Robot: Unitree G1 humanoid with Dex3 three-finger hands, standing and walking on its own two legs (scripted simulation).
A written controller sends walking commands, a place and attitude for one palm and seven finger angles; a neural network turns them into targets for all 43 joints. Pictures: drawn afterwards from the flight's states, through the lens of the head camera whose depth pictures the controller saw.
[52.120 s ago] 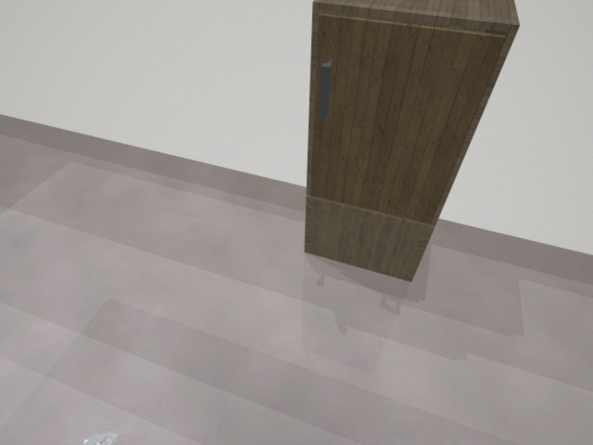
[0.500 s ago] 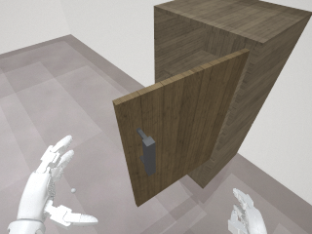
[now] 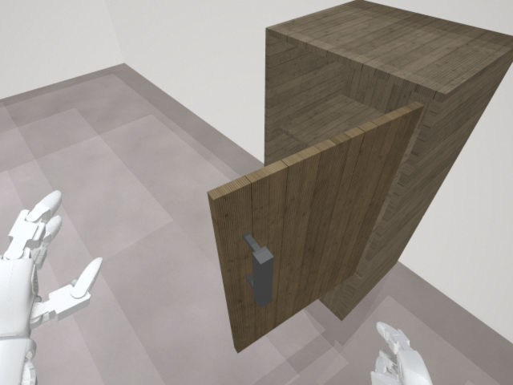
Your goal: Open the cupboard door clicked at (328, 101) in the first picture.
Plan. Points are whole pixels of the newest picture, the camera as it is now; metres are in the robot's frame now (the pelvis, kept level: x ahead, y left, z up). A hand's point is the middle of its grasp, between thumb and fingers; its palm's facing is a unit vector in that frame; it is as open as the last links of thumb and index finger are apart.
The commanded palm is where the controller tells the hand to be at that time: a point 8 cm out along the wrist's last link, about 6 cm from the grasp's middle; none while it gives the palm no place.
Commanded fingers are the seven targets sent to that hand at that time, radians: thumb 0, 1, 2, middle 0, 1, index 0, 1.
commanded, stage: draw the hand back to the body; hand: left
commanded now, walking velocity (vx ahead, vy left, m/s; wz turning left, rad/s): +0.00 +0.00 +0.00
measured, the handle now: (255, 269) +0.30 +0.05 +0.02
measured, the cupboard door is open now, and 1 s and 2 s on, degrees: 82 82 82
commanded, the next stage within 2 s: step back with the hand held close in 0.46 s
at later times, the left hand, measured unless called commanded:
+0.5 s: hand (81, 286) +0.17 +0.22 +0.16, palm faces +0.44 -0.80 -0.41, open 7.4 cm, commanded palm +0.13 +0.26 +0.17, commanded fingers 0.00 0.90 0.90 -0.20 -0.30 -0.20 -0.30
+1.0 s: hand (87, 299) +0.16 +0.21 +0.15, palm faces +0.32 -0.79 -0.53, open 7.4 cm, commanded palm +0.10 +0.26 +0.18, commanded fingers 0.00 0.90 0.90 -0.20 -0.30 -0.20 -0.30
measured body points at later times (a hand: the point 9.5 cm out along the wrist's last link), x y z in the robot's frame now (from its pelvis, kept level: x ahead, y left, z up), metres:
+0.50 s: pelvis -0.01 -0.04 +0.00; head -0.03 -0.06 +0.45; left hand +0.15 +0.26 +0.18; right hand +0.17 -0.26 -0.08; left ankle -0.03 +0.05 -0.74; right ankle -0.02 -0.12 -0.74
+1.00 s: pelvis -0.05 -0.04 +0.00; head -0.03 -0.04 +0.45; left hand +0.14 +0.25 +0.18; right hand +0.12 -0.30 -0.08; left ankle -0.03 +0.05 -0.74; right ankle -0.02 -0.13 -0.74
